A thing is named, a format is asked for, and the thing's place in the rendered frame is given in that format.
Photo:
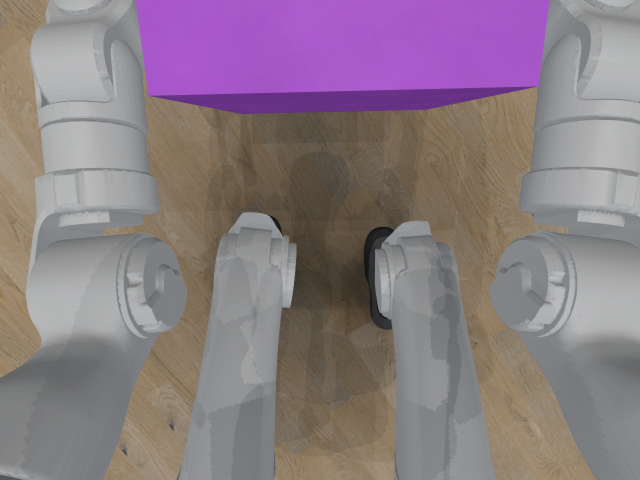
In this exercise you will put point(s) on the right robot upper arm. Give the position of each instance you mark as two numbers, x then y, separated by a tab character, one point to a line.
575	303

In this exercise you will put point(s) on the left robot shin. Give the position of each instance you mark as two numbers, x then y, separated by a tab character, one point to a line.
228	242

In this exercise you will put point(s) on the left robot foot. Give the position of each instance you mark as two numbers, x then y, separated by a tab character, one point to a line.
276	223

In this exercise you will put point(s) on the robot right forearm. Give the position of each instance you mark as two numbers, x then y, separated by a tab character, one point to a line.
585	167

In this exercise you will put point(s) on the carton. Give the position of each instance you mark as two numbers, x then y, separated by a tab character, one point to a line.
296	56

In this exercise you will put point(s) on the robot left forearm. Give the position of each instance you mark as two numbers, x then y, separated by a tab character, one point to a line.
88	71

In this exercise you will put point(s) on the left robot upper arm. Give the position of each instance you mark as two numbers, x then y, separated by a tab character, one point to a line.
99	305

